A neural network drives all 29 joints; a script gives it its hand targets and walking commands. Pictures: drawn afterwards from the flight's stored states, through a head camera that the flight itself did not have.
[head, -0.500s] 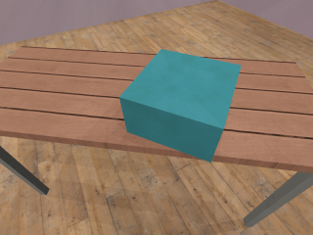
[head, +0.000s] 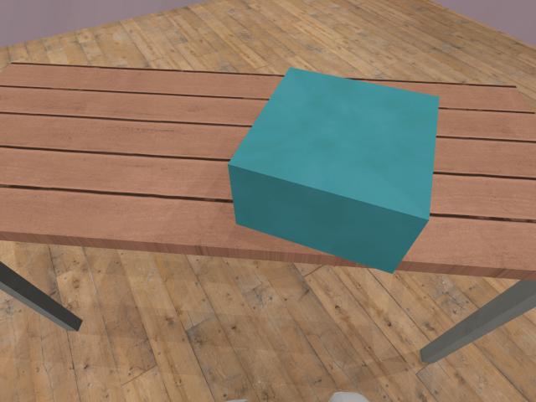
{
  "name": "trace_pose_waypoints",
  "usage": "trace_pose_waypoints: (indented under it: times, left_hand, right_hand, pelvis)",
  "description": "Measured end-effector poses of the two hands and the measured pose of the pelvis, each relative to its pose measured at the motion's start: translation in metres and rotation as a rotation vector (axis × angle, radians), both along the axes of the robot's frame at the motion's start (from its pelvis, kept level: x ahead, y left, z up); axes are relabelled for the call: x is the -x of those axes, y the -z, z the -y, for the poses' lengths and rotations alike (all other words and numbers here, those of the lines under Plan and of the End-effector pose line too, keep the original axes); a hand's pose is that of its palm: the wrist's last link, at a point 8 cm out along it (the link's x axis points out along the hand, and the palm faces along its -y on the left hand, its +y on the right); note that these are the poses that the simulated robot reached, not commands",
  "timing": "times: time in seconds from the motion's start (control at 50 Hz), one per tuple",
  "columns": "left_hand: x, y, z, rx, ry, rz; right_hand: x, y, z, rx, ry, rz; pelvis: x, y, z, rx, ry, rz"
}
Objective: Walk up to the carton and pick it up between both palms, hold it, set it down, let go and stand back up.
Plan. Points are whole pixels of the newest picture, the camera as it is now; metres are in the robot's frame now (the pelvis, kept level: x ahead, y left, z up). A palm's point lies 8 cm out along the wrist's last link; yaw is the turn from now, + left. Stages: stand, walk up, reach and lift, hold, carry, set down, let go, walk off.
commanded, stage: walk up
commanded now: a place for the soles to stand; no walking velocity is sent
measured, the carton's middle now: (336, 161) +0.49 -0.10 +0.07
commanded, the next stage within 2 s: reach and lift in 1.98 s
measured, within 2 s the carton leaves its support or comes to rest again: neither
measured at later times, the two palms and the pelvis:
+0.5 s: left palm out of the picture +0.05 +0.31 -0.10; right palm out of the picture +0.07 -0.29 -0.13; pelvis +0.01 +0.00 +0.00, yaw -4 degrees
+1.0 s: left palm out of the picture +0.11 +0.31 -0.11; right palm out of the picture +0.06 -0.28 -0.12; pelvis +0.01 +0.02 +0.00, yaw -6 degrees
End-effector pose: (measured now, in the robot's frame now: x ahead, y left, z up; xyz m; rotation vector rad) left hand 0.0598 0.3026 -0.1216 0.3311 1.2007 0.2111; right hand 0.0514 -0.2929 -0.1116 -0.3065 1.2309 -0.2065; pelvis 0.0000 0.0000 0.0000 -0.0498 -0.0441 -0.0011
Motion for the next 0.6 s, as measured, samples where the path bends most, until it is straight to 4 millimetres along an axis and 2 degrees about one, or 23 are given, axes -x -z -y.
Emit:
trace_pose_waypoints:
  times: [0.1, 0.2, 0.26, 0.34, 0.4, 0.46, 0.54, 0.6]
  left_hand:
    - [-0.004, -0.002, 0.002, -0.009, 0.012, -0.006]
    - [-0.004, -0.006, 0.011, -0.030, 0.020, -0.006]
    - [0.004, -0.008, 0.017, -0.049, 0.015, -0.007]
    - [0.019, -0.019, 0.014, -0.077, -0.004, -0.020]
    - [0.024, -0.025, 0.007, -0.093, 0.002, -0.040]
    - [0.020, -0.026, -0.002, -0.101, 0.012, -0.041]
    - [0.006, -0.021, -0.017, -0.087, 0.030, -0.018]
    - [-0.013, -0.012, -0.027, -0.063, 0.044, 0.013]
  right_hand:
    - [-0.001, 0.002, 0.001, -0.005, 0.004, 0.009]
    - [-0.003, 0.008, 0.010, -0.027, 0.006, 0.030]
    - [-0.011, 0.016, 0.016, -0.047, 0.007, 0.053]
    - [-0.022, 0.016, 0.014, -0.069, 0.000, 0.072]
    - [-0.026, 0.018, 0.010, -0.080, 0.008, 0.088]
    - [-0.024, 0.019, 0.004, -0.081, 0.018, 0.088]
    - [-0.022, 0.018, -0.010, -0.066, 0.026, 0.080]
    - [-0.019, 0.016, -0.022, -0.044, 0.032, 0.078]
  pelvis:
    - [-0.001, 0.001, 0.002, -0.008, 0.010, 0.011]
    - [-0.001, 0.002, 0.013, -0.029, 0.020, 0.014]
    - [-0.002, 0.006, 0.021, -0.039, 0.023, 0.016]
    - [-0.005, 0.003, 0.022, -0.047, 0.040, 0.018]
    - [-0.007, 0.002, 0.018, -0.052, 0.060, 0.019]
    - [-0.008, 0.002, 0.009, -0.047, 0.070, 0.020]
    - [-0.010, 0.004, -0.008, -0.029, 0.078, 0.018]
    - [-0.012, 0.008, -0.022, -0.016, 0.078, 0.023]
